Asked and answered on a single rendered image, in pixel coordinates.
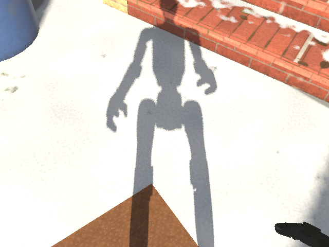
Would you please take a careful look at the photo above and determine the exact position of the robot right hand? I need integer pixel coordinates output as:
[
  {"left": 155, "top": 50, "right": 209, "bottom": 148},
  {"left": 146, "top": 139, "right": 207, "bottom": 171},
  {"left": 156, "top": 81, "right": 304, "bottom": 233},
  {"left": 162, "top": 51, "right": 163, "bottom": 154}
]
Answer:
[{"left": 275, "top": 222, "right": 329, "bottom": 247}]

